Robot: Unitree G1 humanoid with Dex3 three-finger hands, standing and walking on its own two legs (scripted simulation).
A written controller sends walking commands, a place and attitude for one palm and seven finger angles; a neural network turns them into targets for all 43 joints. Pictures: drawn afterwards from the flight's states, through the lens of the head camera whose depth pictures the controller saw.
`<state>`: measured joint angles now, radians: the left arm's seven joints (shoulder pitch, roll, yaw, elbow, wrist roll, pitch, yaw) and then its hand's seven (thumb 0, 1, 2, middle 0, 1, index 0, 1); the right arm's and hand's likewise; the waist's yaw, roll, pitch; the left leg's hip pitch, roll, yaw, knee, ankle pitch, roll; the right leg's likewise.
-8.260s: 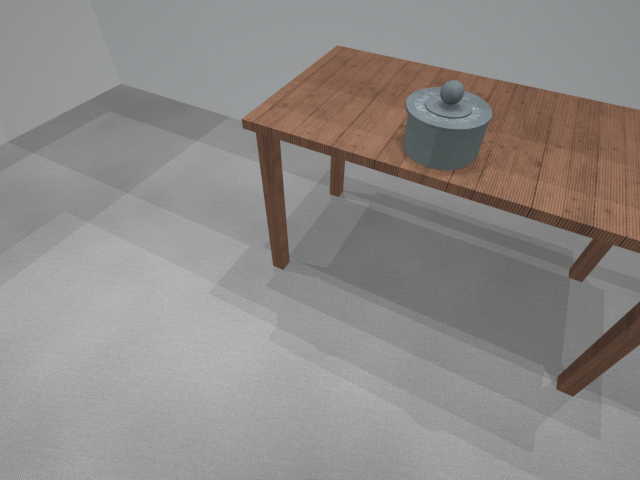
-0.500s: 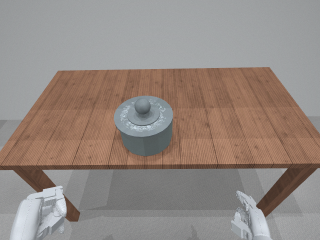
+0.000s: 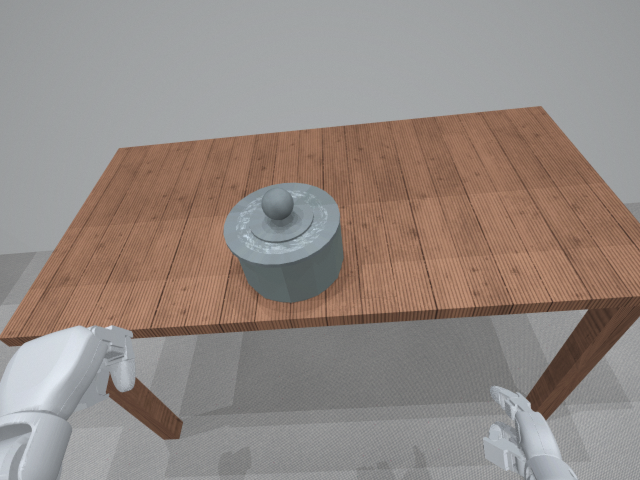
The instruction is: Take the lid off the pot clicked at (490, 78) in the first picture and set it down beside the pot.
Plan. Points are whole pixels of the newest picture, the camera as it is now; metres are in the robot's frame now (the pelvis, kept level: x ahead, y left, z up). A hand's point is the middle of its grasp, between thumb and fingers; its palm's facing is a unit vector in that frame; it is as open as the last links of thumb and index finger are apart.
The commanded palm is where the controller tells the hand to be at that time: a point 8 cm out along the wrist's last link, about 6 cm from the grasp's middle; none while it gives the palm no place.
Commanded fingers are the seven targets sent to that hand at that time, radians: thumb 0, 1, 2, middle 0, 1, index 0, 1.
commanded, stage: reach forward and open the fingers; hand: left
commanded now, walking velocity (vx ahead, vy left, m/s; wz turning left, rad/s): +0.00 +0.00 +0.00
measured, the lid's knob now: (277, 203) +0.51 +0.14 +0.06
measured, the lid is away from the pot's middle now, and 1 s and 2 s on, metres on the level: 0.00 0.00 0.00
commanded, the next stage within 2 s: move the open hand above the knob in 0.82 s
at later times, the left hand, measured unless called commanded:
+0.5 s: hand (95, 344) +0.22 +0.28 +0.12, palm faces -0.11 -0.08 -0.99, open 7.9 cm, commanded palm +0.20 +0.27 +0.18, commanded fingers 0.00 -0.35 1.44 -0.80 -0.08 -0.80 -0.08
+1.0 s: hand (103, 305) +0.25 +0.27 +0.14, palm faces -0.09 -0.08 -0.99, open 10.4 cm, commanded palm +0.24 +0.26 +0.21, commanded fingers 0.00 -0.38 1.52 -0.82 -0.08 -0.82 -0.08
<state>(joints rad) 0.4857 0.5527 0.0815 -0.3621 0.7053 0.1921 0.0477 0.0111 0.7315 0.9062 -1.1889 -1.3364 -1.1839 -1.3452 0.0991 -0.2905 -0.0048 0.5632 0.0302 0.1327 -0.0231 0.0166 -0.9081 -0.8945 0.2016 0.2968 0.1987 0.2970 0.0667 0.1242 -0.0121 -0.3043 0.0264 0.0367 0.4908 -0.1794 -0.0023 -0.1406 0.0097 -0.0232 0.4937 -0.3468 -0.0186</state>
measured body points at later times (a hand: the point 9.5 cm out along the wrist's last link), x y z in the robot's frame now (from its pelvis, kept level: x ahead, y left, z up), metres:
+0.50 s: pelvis -0.03 +0.02 +0.00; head -0.03 -0.02 +0.45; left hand +0.22 +0.28 +0.17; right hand +0.20 -0.18 -0.09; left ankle +0.05 +0.13 -0.74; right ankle -0.05 -0.10 -0.74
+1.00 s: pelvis -0.05 +0.02 +0.00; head -0.05 -0.02 +0.45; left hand +0.25 +0.27 +0.20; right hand +0.18 -0.18 -0.09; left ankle +0.05 +0.13 -0.74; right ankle -0.05 -0.10 -0.74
